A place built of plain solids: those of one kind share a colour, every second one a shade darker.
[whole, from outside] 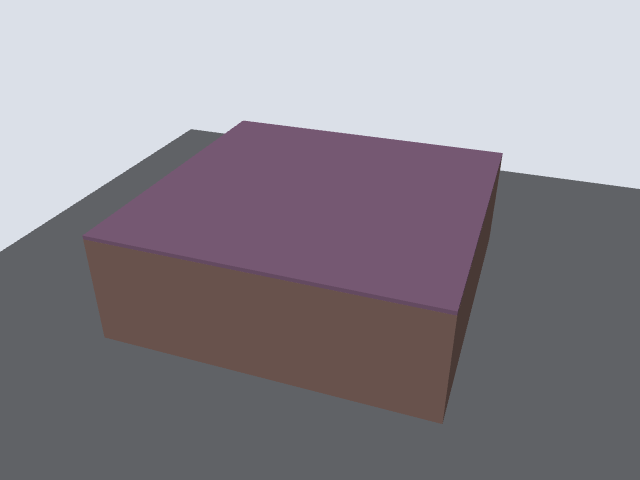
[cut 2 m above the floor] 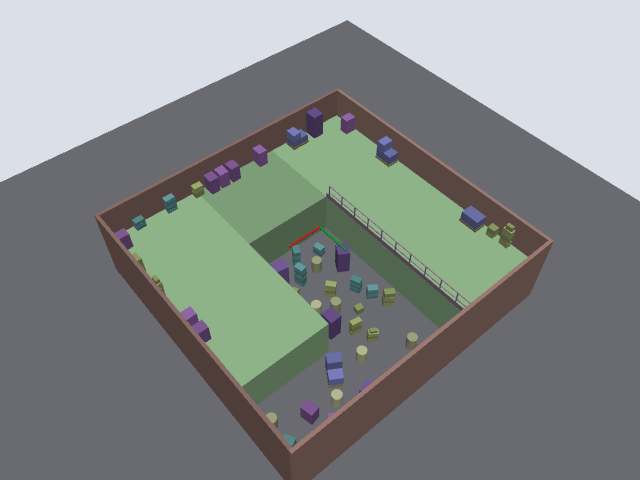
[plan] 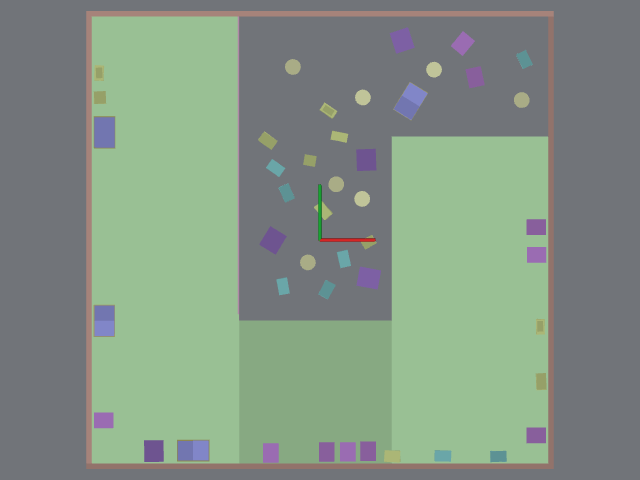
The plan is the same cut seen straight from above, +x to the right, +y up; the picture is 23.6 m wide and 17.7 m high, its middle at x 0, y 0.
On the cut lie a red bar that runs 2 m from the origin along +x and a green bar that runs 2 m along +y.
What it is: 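A closed shop hall without a stair; its walked floor is a deck 2.78 m over the shop floor, a U in plan, with 4 straight fronts toward the void, each bare or guarded by itself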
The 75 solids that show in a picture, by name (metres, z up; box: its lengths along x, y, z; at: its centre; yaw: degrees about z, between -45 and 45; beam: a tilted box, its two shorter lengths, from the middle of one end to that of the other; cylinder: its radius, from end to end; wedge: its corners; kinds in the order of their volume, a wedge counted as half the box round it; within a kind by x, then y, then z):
{
 "floor_1": {"box": [5.46, 16.52, 2.83], "at": [-5.71, 0.0, 1.37]},
 "floor_2": {"box": [5.62, 5.3, 2.83], "at": [-0.17, -5.61, 1.37]},
 "floor_3": {"box": [5.8, 12.09, 2.83], "at": [5.54, -2.22, 1.37]},
 "wall_1": {"box": [0.2, 16.48, 5.81], "at": [-8.52, 0.0, 2.86]},
 "wall_2": {"box": [17.24, 0.2, 5.81], "at": [0.0, -8.34, 2.86]},
 "wall_3": {"box": [17.24, 0.2, 5.81], "at": [0.0, 8.34, 2.86]},
 "wall_4": {"box": [0.2, 16.48, 5.81], "at": [8.52, 0.0, 2.86]},
 "roof_1": {"box": [17.24, 16.89, 0.2], "at": [0.0, 0.0, 5.86]},
 "cage_trolley_1": {"box": [0.72, 0.8, 1.66], "at": [-6.13, -7.78, 3.61], "yaw": 0.1},
 "cage_trolley_2": {"box": [0.72, 0.8, 1.71], "at": [-1.73, -0.02, 0.81], "yaw": -31.3},
 "cage_trolley_3": {"box": [0.72, 0.8, 1.71], "at": [1.71, 2.95, 0.81], "yaw": 1.8},
 "cage_trolley_4": {"box": [0.8, 0.72, 1.71], "at": [1.8, -1.4, 0.81], "yaw": -10.4},
 "cage_trolley_5": {"box": [0.72, 0.8, 1.71], "at": [3.03, 7.36, 0.81], "yaw": 18.1},
 "bin_1": {"box": [0.72, 0.58, 1.06], "at": [-7.98, -6.65, 3.31]},
 "bin_2": {"box": [0.58, 0.72, 1.06], "at": [-1.81, -7.85, 3.31]},
 "bin_3": {"box": [0.58, 0.72, 1.06], "at": [0.25, -7.82, 3.31]},
 "bin_4": {"box": [0.58, 0.72, 1.06], "at": [1.03, -7.81, 3.31]},
 "bin_5": {"box": [0.58, 0.72, 1.06], "at": [1.78, -7.79, 3.31]},
 "bin_6": {"box": [0.58, 0.72, 1.11], "at": [5.27, 7.24, 0.51], "yaw": -39.6},
 "bin_7": {"box": [0.58, 0.72, 1.11], "at": [5.72, 6.0, 0.51], "yaw": 11.8},
 "bin_8": {"box": [0.72, 0.58, 1.06], "at": [7.98, -7.2, 3.31]},
 "bin_9": {"box": [0.72, 0.58, 1.06], "at": [7.98, 0.47, 3.31]},
 "bin_10": {"box": [0.72, 0.58, 1.06], "at": [7.99, -0.55, 3.31]},
 "load_1": {"box": [0.74, 0.57, 0.6], "at": [-7.95, -3.26, 3.82], "yaw": 0.1},
 "load_2": {"box": [0.74, 1.13, 0.6], "at": [-7.95, -2.98, 3.23], "yaw": -0.1},
 "load_3": {"box": [0.76, 1.12, 0.62], "at": [-7.95, 3.97, 3.24], "yaw": -0.1},
 "load_4": {"box": [1.15, 0.73, 0.48], "at": [-4.67, -7.77, 3.17]},
 "load_5": {"box": [0.57, 0.73, 0.48], "at": [-4.4, -7.76, 3.65], "yaw": 0.1},
 "load_6": {"box": [0.78, 0.58, 0.66], "at": [3.2, 4.88, 1.13], "yaw": -31.5},
 "load_7": {"box": [0.78, 1.17, 0.66], "at": [3.34, 5.12, 0.47], "yaw": -31.7},
 "drum_1": {"cylinder": 0.29, "from": [-1.0, 6.38, 0.0], "to": [-1.0, 6.38, 0.88]},
 "drum_2": {"cylinder": 0.29, "from": [-0.45, -0.83, 0.0], "to": [-0.45, -0.83, 0.88]},
 "drum_3": {"cylinder": 0.29, "from": [0.6, 2.05, 0.0], "to": [0.6, 2.05, 0.88]},
 "drum_4": {"cylinder": 0.29, "from": [1.55, 1.52, 0.0], "to": [1.55, 1.52, 0.88]},
 "drum_5": {"cylinder": 0.29, "from": [1.58, 5.26, 0.0], "to": [1.58, 5.26, 0.88]},
 "drum_6": {"cylinder": 0.29, "from": [4.21, 6.28, 0.0], "to": [4.21, 6.28, 0.88]},
 "drum_7": {"cylinder": 0.29, "from": [7.44, 5.16, 0.0], "to": [7.44, 5.16, 0.88]},
 "carton_1": {"box": [0.34, 0.56, 0.42], "at": [-8.15, 6.16, 3.83], "yaw": -2.1},
 "carton_2": {"box": [0.34, 0.56, 0.42], "at": [-8.14, 6.15, 3.41], "yaw": -1.7},
 "carton_3": {"box": [0.34, 0.56, 0.42], "at": [-8.14, 6.16, 2.99], "yaw": -3.6},
 "carton_4": {"box": [0.24, 0.39, 0.29], "at": [-8.14, 6.16, 4.18], "yaw": 2.7},
 "carton_5": {"box": [0.44, 0.47, 0.32], "at": [-8.13, 5.25, 2.94], "yaw": 0.4},
 "carton_6": {"box": [0.44, 0.47, 0.32], "at": [-8.11, 5.25, 3.27], "yaw": 2.2},
 "carton_7": {"box": [0.61, 0.38, 0.31], "at": [-1.93, 3.67, 1.1], "yaw": -34.2},
 "carton_8": {"box": [0.61, 0.38, 0.36], "at": [-1.92, 3.65, 0.13], "yaw": -35.1},
 "carton_9": {"box": [0.61, 0.38, 0.31], "at": [-1.92, 3.68, 0.79], "yaw": -36.5},
 "carton_10": {"box": [0.45, 0.4, 0.43], "at": [-0.37, 2.93, 0.16], "yaw": -9.8},
 "carton_11": {"box": [0.37, 0.61, 0.35], "at": [0.11, 1.08, 0.88], "yaw": 39.6},
 "carton_12": {"box": [0.37, 0.61, 0.35], "at": [0.14, 1.09, 0.53], "yaw": 42.1},
 "carton_13": {"box": [0.57, 0.33, 0.27], "at": [0.31, 4.78, 0.66], "yaw": -34.1},
 "carton_14": {"box": [0.4, 0.23, 0.19], "at": [0.31, 4.78, 0.89], "yaw": -32.7},
 "carton_15": {"box": [0.6, 0.33, 0.37], "at": [0.71, 3.82, 0.55], "yaw": -11.6},
 "carton_16": {"box": [0.6, 0.33, 0.42], "at": [0.72, 3.81, 0.16], "yaw": -12.8},
 "carton_17": {"box": [0.6, 0.33, 0.37], "at": [0.72, 3.81, 0.91], "yaw": -10.0},
 "carton_18": {"box": [0.48, 0.36, 0.31], "at": [1.79, -0.08, 0.46], "yaw": 30.1},
 "carton_19": {"box": [0.58, 0.43, 0.37], "at": [2.66, -7.98, 3.35], "yaw": -4.2},
 "carton_20": {"box": [0.58, 0.43, 0.37], "at": [2.67, -7.98, 2.97], "yaw": 1.6},
 "carton_21": {"box": [0.22, 0.39, 0.26], "at": [8.12, -3.18, 4.03], "yaw": 1.4},
 "carton_22": {"box": [0.31, 0.56, 0.37], "at": [8.13, -3.21, 3.71], "yaw": 2.0},
 "carton_23": {"box": [0.36, 0.61, 0.38], "at": [8.17, -5.22, 3.73], "yaw": 2.5},
 "crate_1": {"box": [0.6, 0.4, 0.2], "at": [-1.64, 2.65, 0.7], "yaw": -36.0},
 "crate_2": {"box": [0.4, 0.6, 0.3], "at": [-1.36, -1.71, 0.45], "yaw": 10.0},
 "crate_3": {"box": [0.4, 0.6, 0.2], "at": [-1.23, 1.73, 0.9], "yaw": 23.1},
 "crate_4": {"box": [0.4, 0.6, 0.3], "at": [0.25, -1.82, 1.35], "yaw": -28.2},
 "crate_5": {"box": [0.4, 0.6, 0.3], "at": [0.88, -0.69, 0.45], "yaw": 13.3},
 "crate_6": {"box": [0.4, 0.6, 0.3], "at": [0.88, -0.69, 1.05], "yaw": 13.1},
 "crate_7": {"box": [0.4, 0.6, 0.3], "at": [0.89, -0.7, 1.35], "yaw": 12.5},
 "crate_8": {"box": [0.6, 0.4, 0.2], "at": [4.53, -7.97, 3.68]},
 "crate_9": {"box": [0.6, 0.4, 0.2], "at": [6.58, -7.98, 3.28], "yaw": 2.2},
 "crate_10": {"box": [0.4, 0.6, 0.3], "at": [7.54, 6.65, 1.05], "yaw": 26.1},
 "pallet_1": {"box": [0.8, 1.2, 0.14], "at": [-7.95, -2.98, 2.85]},
 "pallet_2": {"box": [0.8, 1.2, 0.14], "at": [-7.95, 3.97, 2.85]},
 "pallet_3": {"box": [1.2, 0.8, 0.14], "at": [-4.68, -7.77, 2.85]},
 "guard_rail_1": {"box": [0.05, 10.98, 0.04], "at": [-3.01, 2.75, 3.83]},
 "guard_rail_2": {"box": [0.012, 11.21, 0.32], "at": [-2.98, 2.64, 2.94]}
}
